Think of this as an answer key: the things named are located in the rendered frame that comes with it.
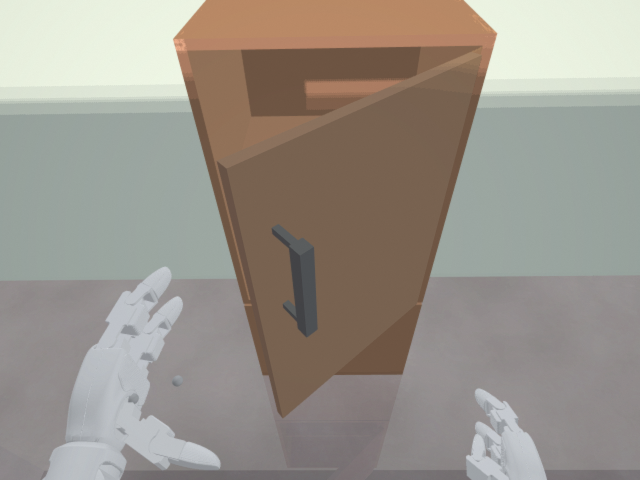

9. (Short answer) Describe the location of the handle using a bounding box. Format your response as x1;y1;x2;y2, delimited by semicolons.
272;224;318;338

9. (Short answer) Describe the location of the cupboard door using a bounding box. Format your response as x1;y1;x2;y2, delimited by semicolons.
217;52;482;418

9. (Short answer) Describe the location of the robot left forearm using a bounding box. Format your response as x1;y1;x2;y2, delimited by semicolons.
42;441;127;480

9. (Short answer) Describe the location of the right robot hand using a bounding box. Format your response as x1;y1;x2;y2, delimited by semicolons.
466;389;547;480

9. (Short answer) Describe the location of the left robot hand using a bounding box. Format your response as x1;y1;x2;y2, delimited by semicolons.
65;267;220;471

